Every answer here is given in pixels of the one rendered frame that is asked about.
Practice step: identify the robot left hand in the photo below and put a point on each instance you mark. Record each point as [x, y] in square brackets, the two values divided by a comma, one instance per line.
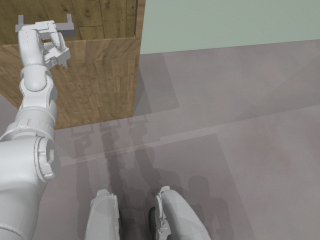
[32, 51]

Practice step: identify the right robot shin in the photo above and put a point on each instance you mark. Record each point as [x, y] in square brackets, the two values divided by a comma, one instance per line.
[162, 226]

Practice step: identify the handle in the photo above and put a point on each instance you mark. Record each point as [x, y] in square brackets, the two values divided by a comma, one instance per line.
[67, 29]

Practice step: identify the robot left upper arm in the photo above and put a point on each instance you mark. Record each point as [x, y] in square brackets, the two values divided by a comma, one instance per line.
[26, 167]

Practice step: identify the drawer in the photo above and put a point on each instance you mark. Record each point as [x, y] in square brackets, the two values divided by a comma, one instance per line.
[92, 19]

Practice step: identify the left robot forearm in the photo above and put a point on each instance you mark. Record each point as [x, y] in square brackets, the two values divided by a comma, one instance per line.
[38, 111]

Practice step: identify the cabinet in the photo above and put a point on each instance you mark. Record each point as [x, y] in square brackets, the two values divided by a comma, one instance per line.
[98, 84]

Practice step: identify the robot right thigh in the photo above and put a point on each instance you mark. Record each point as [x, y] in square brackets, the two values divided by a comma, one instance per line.
[183, 222]

